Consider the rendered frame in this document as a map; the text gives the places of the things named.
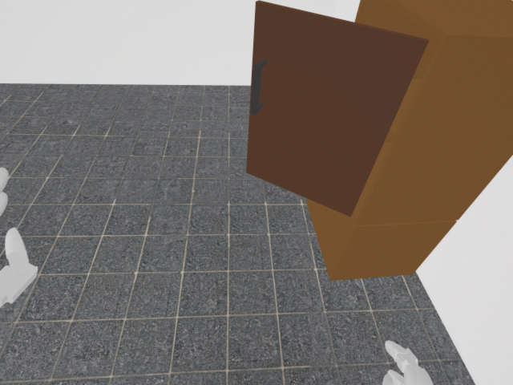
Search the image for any cupboard door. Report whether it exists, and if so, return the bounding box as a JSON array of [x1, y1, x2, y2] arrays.
[[246, 0, 429, 217]]

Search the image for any left robot hand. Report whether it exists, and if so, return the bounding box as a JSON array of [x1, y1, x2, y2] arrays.
[[0, 167, 38, 308]]

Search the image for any handle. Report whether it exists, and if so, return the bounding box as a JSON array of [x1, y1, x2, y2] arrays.
[[250, 59, 267, 115]]

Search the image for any right robot hand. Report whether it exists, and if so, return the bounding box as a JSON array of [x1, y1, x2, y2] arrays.
[[382, 340, 433, 385]]

